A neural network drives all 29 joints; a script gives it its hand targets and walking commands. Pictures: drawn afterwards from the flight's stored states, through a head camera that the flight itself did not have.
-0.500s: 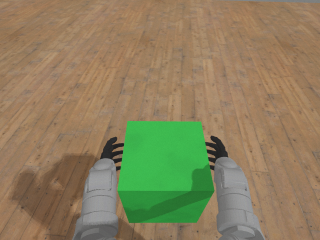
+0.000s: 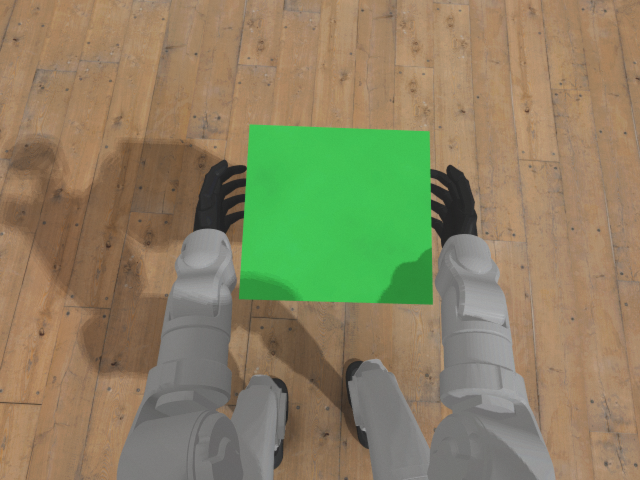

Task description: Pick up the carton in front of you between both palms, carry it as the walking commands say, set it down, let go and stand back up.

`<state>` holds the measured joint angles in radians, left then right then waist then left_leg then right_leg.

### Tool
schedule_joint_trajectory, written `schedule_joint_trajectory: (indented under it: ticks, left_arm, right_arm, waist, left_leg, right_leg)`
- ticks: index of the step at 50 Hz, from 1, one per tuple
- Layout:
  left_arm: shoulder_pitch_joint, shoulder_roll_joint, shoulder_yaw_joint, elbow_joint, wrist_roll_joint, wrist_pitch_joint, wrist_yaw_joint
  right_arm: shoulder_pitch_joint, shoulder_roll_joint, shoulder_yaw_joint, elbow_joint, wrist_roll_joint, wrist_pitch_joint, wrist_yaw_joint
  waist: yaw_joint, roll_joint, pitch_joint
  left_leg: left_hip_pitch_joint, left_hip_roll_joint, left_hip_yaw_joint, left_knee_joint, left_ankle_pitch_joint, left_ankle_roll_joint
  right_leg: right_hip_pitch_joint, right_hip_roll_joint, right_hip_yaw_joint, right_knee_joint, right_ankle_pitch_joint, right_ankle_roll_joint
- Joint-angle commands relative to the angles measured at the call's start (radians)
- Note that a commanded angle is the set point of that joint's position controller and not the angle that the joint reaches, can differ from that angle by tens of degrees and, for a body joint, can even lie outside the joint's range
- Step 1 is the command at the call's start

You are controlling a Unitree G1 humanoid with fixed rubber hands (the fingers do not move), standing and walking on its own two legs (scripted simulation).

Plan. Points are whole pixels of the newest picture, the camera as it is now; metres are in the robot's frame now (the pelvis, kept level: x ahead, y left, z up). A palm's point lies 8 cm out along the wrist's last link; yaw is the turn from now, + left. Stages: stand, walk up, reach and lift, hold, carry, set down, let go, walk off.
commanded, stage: set down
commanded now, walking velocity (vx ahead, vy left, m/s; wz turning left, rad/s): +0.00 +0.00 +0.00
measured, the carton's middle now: (332, 231) +0.43 -0.04 -0.15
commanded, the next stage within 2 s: none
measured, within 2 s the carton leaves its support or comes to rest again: neither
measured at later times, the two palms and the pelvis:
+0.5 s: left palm (247, 220) +0.47 +0.09 -0.22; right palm (430, 241) +0.41 -0.21 -0.22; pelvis -0.03 +0.00 -0.13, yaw +0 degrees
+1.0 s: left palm (271, 222) +0.52 +0.06 -0.37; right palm (417, 251) +0.43 -0.23 -0.37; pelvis -0.05 +0.01 -0.24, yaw -1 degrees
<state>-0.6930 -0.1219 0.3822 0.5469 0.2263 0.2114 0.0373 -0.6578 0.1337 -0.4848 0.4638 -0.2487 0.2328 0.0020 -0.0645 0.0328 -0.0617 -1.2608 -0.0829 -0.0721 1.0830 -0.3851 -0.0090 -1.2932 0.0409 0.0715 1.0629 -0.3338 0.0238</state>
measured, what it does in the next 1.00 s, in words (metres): lowers itself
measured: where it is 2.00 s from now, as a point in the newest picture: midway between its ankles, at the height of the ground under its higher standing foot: (319, 429)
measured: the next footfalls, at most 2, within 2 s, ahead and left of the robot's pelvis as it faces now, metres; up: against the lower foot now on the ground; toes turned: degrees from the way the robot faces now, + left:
none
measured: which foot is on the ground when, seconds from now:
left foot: down 0.00-1.00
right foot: down 0.00-1.00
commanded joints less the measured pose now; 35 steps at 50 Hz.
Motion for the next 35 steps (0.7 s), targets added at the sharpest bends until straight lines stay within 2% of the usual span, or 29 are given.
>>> schedule_joint_trajectory:
  ticks: [1,4,9,23,35]
  left_arm:
    - [-0.563,-0.895,-0.536,0.078,-0.059,0.029,-0.242]
    - [-0.610,-0.879,-0.476,0.132,-0.040,0.053,-0.259]
    - [-0.682,-0.853,-0.426,0.192,-0.039,0.046,-0.259]
    - [-0.898,-0.805,-0.478,0.222,-0.127,0.039,-0.199]
    - [-1.058,-0.722,-0.429,0.313,-0.125,0.045,-0.153]
  right_arm:
    - [-0.548,0.896,0.581,0.091,0.076,0.035,0.239]
    - [-0.595,0.894,0.533,0.126,0.058,0.064,0.243]
    - [-0.675,0.875,0.496,0.148,0.060,0.062,0.228]
    - [-0.889,0.812,0.521,0.115,0.154,0.056,0.173]
    - [-1.055,0.700,0.415,0.141,0.157,0.060,0.177]
  waist:
    - [-0.027,0.003,-0.843]
    - [-0.031,0.005,-0.819]
    - [-0.038,0.004,-0.874]
    - [-0.078,0.030,-1.122]
    - [-0.117,0.079,-1.069]
  left_leg:
    - [0.238,-0.079,0.052,-0.040,0.178,-0.012]
    - [0.135,-0.083,0.063,0.005,0.117,-0.006]
    - [0.001,-0.095,0.076,0.100,0.108,-0.006]
    - [-0.179,-0.120,0.105,0.369,0.120,-0.019]
    - [-0.264,-0.121,0.109,0.529,0.071,-0.019]
  right_leg:
    - [0.452,0.088,-0.071,-0.002,0.255,0.011]
    - [0.382,0.088,-0.078,0.040,0.204,0.011]
    - [0.292,0.092,-0.086,0.132,0.218,0.016]
    - [0.101,0.108,-0.128,0.393,0.247,0.041]
    - [-0.138,0.103,-0.171,0.558,0.172,0.048]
